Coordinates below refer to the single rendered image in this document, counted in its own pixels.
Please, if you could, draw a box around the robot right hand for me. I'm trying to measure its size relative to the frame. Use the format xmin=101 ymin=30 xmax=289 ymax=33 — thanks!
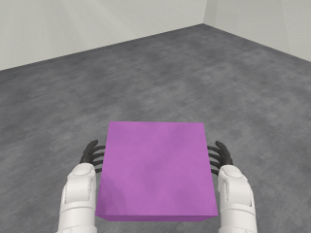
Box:
xmin=207 ymin=141 xmax=233 ymax=176

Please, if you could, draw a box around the robot right forearm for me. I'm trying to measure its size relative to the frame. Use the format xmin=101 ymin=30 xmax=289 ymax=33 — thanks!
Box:
xmin=218 ymin=164 xmax=258 ymax=233

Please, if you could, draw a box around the carton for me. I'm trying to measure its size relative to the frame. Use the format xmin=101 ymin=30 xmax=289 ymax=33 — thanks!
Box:
xmin=95 ymin=121 xmax=218 ymax=221

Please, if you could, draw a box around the robot left forearm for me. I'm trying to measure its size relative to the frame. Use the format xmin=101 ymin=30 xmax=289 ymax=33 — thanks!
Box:
xmin=55 ymin=163 xmax=97 ymax=233

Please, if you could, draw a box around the robot left hand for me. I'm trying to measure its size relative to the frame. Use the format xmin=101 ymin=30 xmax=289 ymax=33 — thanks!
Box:
xmin=80 ymin=140 xmax=106 ymax=174

